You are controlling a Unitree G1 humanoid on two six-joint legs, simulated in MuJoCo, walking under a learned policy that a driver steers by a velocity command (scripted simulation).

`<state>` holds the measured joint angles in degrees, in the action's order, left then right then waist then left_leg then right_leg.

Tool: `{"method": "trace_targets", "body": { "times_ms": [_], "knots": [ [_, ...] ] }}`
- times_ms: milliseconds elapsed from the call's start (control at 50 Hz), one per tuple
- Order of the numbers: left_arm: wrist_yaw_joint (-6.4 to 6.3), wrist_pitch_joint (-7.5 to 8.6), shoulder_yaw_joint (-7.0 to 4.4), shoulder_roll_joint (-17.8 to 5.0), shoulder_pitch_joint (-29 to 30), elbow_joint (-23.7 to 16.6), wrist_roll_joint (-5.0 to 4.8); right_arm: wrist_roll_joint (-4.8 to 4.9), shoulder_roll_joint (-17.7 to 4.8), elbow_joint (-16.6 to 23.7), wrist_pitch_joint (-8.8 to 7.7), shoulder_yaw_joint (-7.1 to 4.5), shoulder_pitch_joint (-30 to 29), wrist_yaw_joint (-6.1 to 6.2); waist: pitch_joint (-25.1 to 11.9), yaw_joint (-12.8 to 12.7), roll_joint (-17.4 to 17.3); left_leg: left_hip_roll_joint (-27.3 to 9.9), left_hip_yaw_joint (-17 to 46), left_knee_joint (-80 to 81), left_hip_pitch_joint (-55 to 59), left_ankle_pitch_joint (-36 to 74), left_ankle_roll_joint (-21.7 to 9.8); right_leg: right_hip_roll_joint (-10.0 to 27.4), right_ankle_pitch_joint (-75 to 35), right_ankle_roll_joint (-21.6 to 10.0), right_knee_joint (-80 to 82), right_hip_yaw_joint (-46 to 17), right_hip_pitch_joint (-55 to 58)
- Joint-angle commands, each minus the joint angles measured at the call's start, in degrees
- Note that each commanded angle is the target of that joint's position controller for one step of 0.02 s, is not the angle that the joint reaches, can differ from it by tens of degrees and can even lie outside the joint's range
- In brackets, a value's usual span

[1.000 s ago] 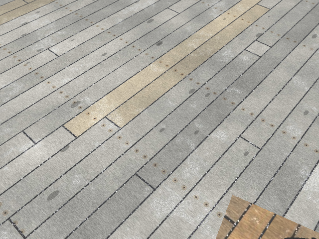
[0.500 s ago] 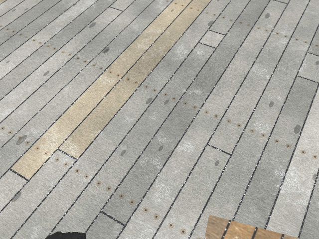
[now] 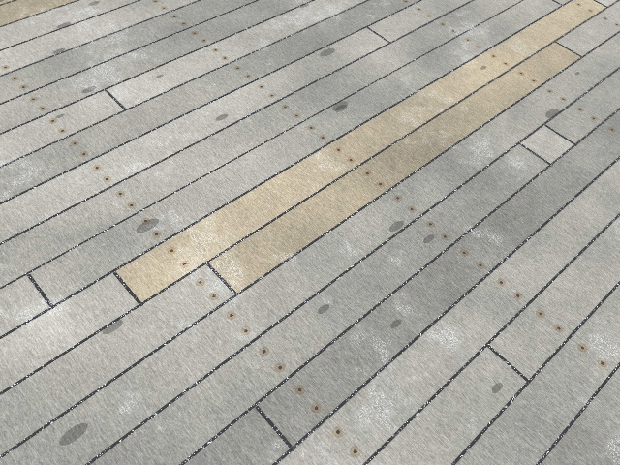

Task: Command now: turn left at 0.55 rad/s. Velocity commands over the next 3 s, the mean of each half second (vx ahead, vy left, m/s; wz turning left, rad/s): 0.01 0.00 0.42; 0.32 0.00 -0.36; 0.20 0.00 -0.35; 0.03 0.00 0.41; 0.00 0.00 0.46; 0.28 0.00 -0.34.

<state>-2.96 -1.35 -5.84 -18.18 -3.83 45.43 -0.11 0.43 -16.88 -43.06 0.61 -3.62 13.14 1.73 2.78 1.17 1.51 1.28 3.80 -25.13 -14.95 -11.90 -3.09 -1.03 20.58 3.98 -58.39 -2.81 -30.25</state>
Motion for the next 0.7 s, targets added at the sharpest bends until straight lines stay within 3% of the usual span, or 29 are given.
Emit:
{"method": "trace_targets", "body": {
  "times_ms": [20, 100, 200, 240, 260, 280, 300, 320, 340, 360, 400, 440, 460, 480, 520, 560, 580, 600, 620, 640, 660, 680, 700],
  "knots": [
    [0.15, 1.23, -0.41, -2.9, 3.1, -3.9, -0.25, 0.35, -10.5, 3.7, -0.20, -2.80, 0.3, 0.87, -8.1, 0.4, -8.4, -13.1, 15.3, 4.4, 14.7, 23.3, -9.1, 0.4, -1.5, 1.3, 6.4, -2.1, -5.4],
    [0.79, 1.56, -0.31, -3.5, 3.4, -3.7, -0.49, 0.20, -11.6, 4.6, 0.53, -3.26, -1.4, 0.74, -6.6, 0.8, -10.1, -12.1, 18.5, 4.7, 9.9, 17.3, -9.7, -0.5, -1.2, 1.6, 14.0, -2.5, 0.5],
    [1.91, 2.86, -0.42, -4.6, 1.2, -3.1, -0.80, 0.50, -11.6, 5.7, 1.27, -3.32, -4.3, 0.22, -7.5, 0.3, -10.9, -11.2, 23.9, 2.1, 8.9, 22.6, -9.5, -1.7, -0.1, 0.5, 22.7, -2.9, 7.4],
    [2.47, 3.42, -0.61, -4.8, -1.8, -2.2, -0.84, 1.08, -11.2, 6.3, 1.68, -3.17, -6.3, 0.39, -8.0, -1.7, -10.7, -9.4, 24.9, -0.1, 8.2, 22.5, -7.7, -1.8, -5.4, -0.6, 31.8, -2.2, 12.7],
    [2.68, 3.61, -0.78, -5.2, -4.3, -1.3, -0.67, 1.34, -10.5, 6.6, 1.90, -2.84, -7.2, 0.65, -8.3, -3.1, -10.0, -7.7, 23.5, -1.8, 6.5, 18.9, -5.5, -0.7, -13.2, -1.6, 38.8, -1.4, 17.6],
    [2.55, 3.50, -1.29, -7.7, -5.2, -1.1, 0.08, 0.81, -8.3, 6.6, 1.90, -2.18, -5.2, 0.80, -9.7, -2.0, -5.5, -4.5, 20.3, -6.5, 1.5, 8.6, -2.6, 6.1, -19.2, -4.0, 40.3, -6.4, 24.4],
    [2.03, 2.88, -1.45, -10.8, -2.8, -2.2, 0.93, -0.44, -4.9, 6.0, 1.61, -1.19, -0.5, 0.55, -9.7, 2.0, 8.9, 4.2, 11.1, -17.9, -6.6, -16.2, 0.8, 16.9, -34.6, -9.7, 39.7, -17.7, 29.2],
    [2.38, 2.86, -1.29, -10.7, -3.4, -2.2, 2.59, -0.14, -9.0, 6.9, 1.06, -2.47, -1.5, 0.67, -7.6, 0.5, 13.4, 6.8, 7.4, -29.0, -14.0, -28.0, 3.5, 23.7, -36.6, -19.4, 40.9, -27.3, 25.5],
    [2.51, 3.19, -0.53, -8.3, -1.6, -3.0, 1.93, -0.15, -12.7, 5.4, 0.93, -3.64, -0.6, 0.80, -6.3, 0.6, 7.5, 4.0, 8.5, -37.1, -14.5, -25.0, 4.9, 22.8, -32.5, -20.7, 41.0, -24.4, 24.0],
    [2.43, 3.24, 0.03, -6.3, 0.5, -3.1, 1.04, 0.07, -12.9, 4.3, 1.20, -4.07, -0.8, 0.84, -5.0, 1.1, 5.5, 3.5, 8.3, -39.7, -15.0, -21.1, 5.8, 18.8, -29.2, -18.2, 40.2, -19.0, 23.3],
    [2.32, 3.26, 1.05, -4.5, 1.1, -2.6, -0.18, -0.20, -9.2, 3.4, 2.03, -3.16, -1.1, 1.15, -3.8, 0.4, 5.3, 3.2, 8.8, -39.9, -14.6, -16.5, 7.7, 14.8, -27.2, -16.0, 39.8, -14.4, 23.0],
    [2.48, 3.27, 2.34, -2.3, 0.7, -0.9, 0.19, -0.53, -4.7, 3.4, 1.78, -1.55, -2.0, 0.80, -4.4, 0.8, 6.5, 0.9, 5.7, -29.4, -8.9, -13.8, 8.7, 11.4, -28.0, -15.3, 40.1, -10.4, 22.1],
    [2.59, 3.08, 2.41, -2.7, 0.6, -0.4, 0.19, -0.88, -3.3, 3.5, 1.48, -0.85, -2.9, 0.63, -4.8, 0.3, 7.8, -0.7, 2.3, -22.3, -6.4, -13.6, 9.2, 10.3, -28.6, -14.8, 39.9, -9.5, 22.7],
    [2.53, 2.61, 1.88, -4.7, -1.2, 0.2, -0.14, -0.93, -2.7, 3.6, 1.06, -0.44, -4.5, 0.49, -5.2, -1.2, 8.7, -0.7, -0.2, -16.3, -3.8, -13.7, 9.2, 9.4, -23.6, -14.6, 40.3, -9.7, 22.7],
    [2.24, 1.64, 0.72, -9.2, -5.0, 1.0, -0.73, 0.22, -5.0, 3.6, 0.40, -1.06, -6.4, 0.25, -4.1, -3.5, 9.6, 1.3, -2.8, -8.2, -0.9, -12.6, 8.6, 9.7, -8.4, -15.4, 42.0, -14.0, 21.9],
    [1.93, 1.18, 0.54, -10.1, -4.8, 0.8, -1.66, 0.76, -5.9, 2.3, -0.43, -1.52, -4.1, 0.00, -1.8, -1.7, 8.7, 2.2, -4.2, 3.4, 4.8, -5.2, 6.0, 9.3, 4.2, -15.1, 43.6, -17.4, 18.0],
    [1.81, 1.40, 0.91, -8.9, -4.8, 0.7, -1.70, 0.68, -6.2, 1.6, -0.93, -1.68, -2.6, 0.03, -1.8, -0.6, 7.6, 1.2, -3.3, 6.6, 9.9, -3.0, 4.1, 8.4, 6.2, -13.8, 43.5, -18.1, 14.5],
    [1.94, 2.07, 1.62, -6.5, -3.5, 0.2, -1.44, 0.37, -7.3, 1.0, -1.44, -1.97, 1.1, 0.37, -3.5, 1.5, 5.6, -3.3, -0.1, 6.2, 18.3, -2.4, 1.8, 7.1, 7.4, -11.4, 40.5, -17.2, 8.2],
    [2.21, 3.01, 2.42, -2.9, -0.8, -1.6, -1.35, -0.77, -11.2, -0.6, -1.89, -2.98, 6.3, 0.51, -5.0, 3.4, -2.7, -9.7, 7.2, 5.1, 24.5, -11.8, -2.0, 1.6, 8.2, -7.5, 31.5, -8.9, -1.6],
    [2.28, 4.00, 2.99, -1.4, 2.2, -3.7, -2.07, -1.09, -13.7, -1.7, -2.44, -3.94, 9.3, -0.03, -4.5, 5.3, -12.5, -18.0, 20.5, 12.5, 22.9, -23.8, -7.6, -2.7, 8.4, -5.6, 19.4, -0.3, -6.3],
    [2.38, 4.51, 2.05, -4.8, 4.0, -4.8, -2.46, -1.62, -12.0, -1.2, -3.29, -3.55, 8.0, -0.03, 0.6, 5.6, -13.2, -23.3, 26.6, 16.6, 20.6, -25.1, -10.6, 1.0, 10.8, -5.6, 9.5, -1.7, -12.7],
    [2.65, 4.60, 1.25, -6.2, 1.4, -3.7, -2.80, -1.51, -8.7, -0.8, -4.14, -2.65, 5.8, 0.29, 2.8, 3.7, -11.7, -22.4, 24.4, 17.1, 20.3, -22.9, -9.9, 2.6, 9.3, -6.1, 3.6, -3.5, -15.0],
    [2.84, 4.46, 1.04, -5.9, -1.3, -2.5, -2.61, -0.76, -6.7, -0.5, -4.74, -2.11, 4.3, 0.42, 3.3, 2.4, -11.2, -20.7, 20.5, 17.3, 21.9, -19.4, -8.3, 3.5, 6.4, -6.2, 1.3, -4.2, -17.0]
  ]
}}
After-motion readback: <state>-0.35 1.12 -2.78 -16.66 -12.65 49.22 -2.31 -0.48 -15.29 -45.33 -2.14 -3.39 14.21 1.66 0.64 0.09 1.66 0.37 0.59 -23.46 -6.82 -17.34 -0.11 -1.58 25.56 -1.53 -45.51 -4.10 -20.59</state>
